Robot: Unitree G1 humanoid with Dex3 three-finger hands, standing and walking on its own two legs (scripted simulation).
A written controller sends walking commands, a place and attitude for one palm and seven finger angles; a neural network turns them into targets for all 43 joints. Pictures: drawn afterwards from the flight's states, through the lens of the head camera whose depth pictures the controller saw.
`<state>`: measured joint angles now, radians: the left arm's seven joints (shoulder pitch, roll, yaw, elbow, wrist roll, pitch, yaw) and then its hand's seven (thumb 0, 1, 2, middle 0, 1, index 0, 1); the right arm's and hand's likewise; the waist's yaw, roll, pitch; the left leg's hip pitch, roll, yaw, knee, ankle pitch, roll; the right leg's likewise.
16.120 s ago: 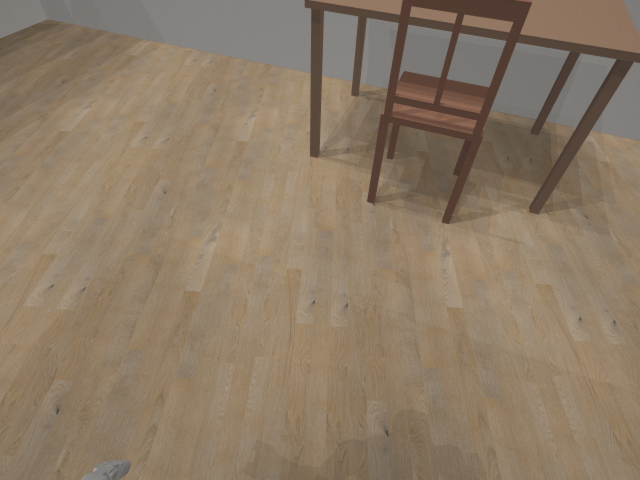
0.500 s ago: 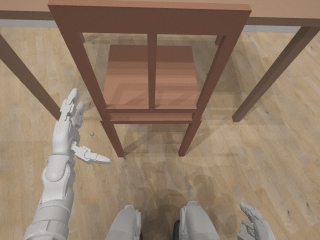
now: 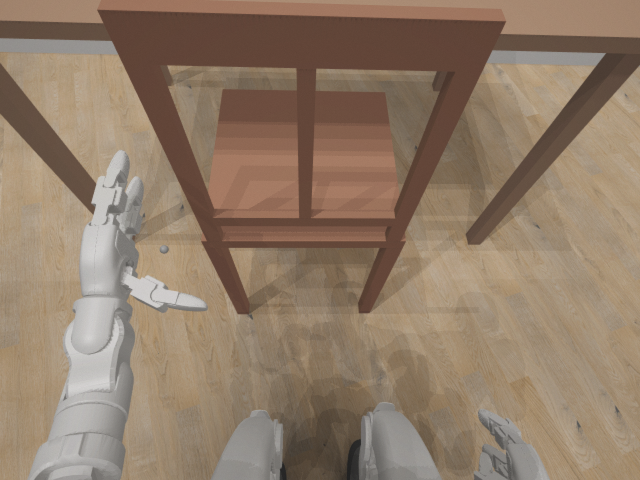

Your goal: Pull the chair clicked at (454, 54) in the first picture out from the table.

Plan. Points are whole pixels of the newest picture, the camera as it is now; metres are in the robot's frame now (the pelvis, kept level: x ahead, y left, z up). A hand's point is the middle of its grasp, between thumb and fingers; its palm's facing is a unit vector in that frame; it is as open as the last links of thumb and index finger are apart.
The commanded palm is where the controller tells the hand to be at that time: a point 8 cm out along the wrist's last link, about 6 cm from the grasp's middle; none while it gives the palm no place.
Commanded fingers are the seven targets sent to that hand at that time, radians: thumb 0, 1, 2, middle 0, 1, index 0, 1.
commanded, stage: push the fingers through the gap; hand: left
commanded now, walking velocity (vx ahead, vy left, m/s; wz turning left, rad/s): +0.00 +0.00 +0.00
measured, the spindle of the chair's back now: (305, 156) +0.52 +0.03 +0.03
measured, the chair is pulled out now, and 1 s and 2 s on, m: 0.00 0.00 0.00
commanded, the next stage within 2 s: hook a spindle and tug to test in 1.66 s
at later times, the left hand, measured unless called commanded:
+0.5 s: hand (190, 236) +0.40 +0.18 +0.01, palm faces +0.00 -1.00 -0.04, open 16.9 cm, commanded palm +0.38 +0.23 +0.02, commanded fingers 0.00 -0.50 0.30 -0.06 -0.08 -0.06 -0.08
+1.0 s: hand (182, 200) +0.45 +0.19 +0.02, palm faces +0.05 -1.00 -0.02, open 16.9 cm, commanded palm +0.43 +0.23 +0.02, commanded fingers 0.00 -0.50 0.30 -0.06 -0.08 -0.06 -0.08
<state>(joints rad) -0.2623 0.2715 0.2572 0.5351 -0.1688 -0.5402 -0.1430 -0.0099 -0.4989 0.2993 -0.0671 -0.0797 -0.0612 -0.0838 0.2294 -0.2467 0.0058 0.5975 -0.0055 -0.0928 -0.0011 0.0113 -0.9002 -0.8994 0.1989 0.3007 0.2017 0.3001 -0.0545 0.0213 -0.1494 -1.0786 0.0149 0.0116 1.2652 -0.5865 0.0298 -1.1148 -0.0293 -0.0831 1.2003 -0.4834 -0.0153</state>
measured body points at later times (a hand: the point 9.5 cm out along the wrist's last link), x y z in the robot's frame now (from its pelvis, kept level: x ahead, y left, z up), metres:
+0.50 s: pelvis +0.00 +0.00 +0.00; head +0.13 +0.00 +0.43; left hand +0.40 +0.23 +0.02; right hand +0.11 -0.26 -0.12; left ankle +0.00 +0.10 -0.63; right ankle +0.04 -0.12 -0.63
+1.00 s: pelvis -0.01 +0.00 -0.01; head +0.14 +0.02 +0.42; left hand +0.44 +0.25 +0.02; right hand +0.07 -0.26 -0.13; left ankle +0.00 +0.10 -0.63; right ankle +0.04 -0.12 -0.63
